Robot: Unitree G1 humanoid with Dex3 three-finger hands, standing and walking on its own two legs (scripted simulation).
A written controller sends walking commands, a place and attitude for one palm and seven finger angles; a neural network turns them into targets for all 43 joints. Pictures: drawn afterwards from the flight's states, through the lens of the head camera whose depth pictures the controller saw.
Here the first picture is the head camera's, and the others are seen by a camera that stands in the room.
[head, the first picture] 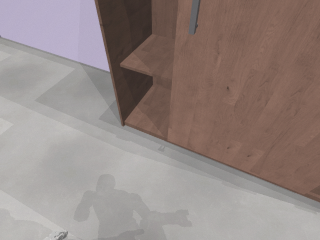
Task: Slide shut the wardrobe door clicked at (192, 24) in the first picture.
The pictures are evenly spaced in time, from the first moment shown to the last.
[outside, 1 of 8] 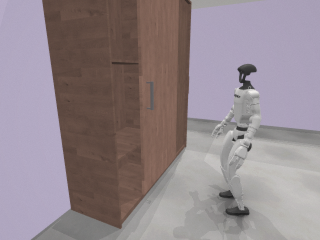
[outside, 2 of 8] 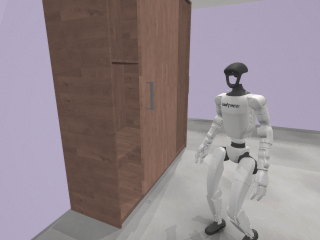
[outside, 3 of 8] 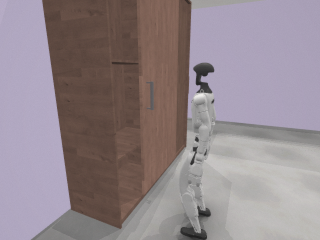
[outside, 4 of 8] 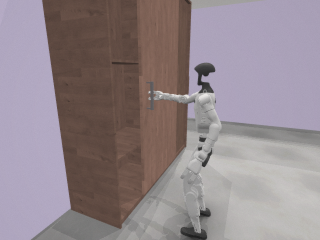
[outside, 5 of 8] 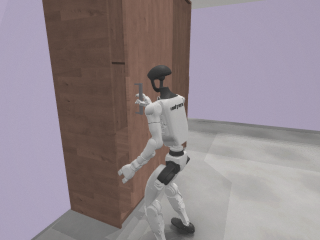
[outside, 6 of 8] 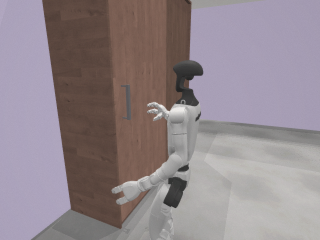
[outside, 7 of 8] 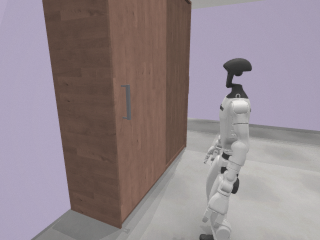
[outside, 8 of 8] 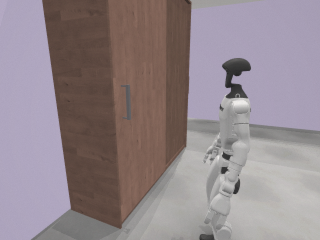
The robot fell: no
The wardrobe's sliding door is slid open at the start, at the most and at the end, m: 0.38 0.39 0.00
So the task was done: yes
